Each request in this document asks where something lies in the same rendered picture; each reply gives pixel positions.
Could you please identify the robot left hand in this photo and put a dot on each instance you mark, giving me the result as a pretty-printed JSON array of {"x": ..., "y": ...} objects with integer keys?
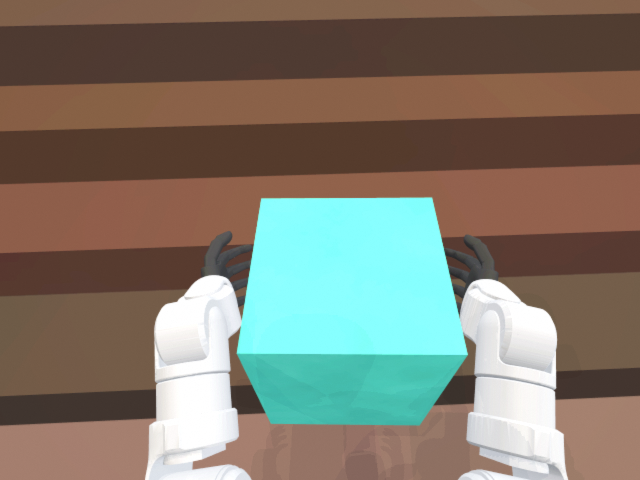
[{"x": 214, "y": 262}]

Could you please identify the right robot forearm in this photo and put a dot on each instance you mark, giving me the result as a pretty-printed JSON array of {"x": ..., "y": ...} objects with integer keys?
[{"x": 515, "y": 364}]

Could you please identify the left robot forearm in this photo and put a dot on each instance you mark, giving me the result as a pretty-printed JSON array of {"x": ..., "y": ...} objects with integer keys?
[{"x": 194, "y": 414}]

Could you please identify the robot right hand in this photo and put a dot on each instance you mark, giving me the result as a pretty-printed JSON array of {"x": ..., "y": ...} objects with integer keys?
[{"x": 481, "y": 268}]

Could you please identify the carton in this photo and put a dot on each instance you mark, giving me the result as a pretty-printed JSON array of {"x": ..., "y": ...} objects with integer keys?
[{"x": 350, "y": 316}]

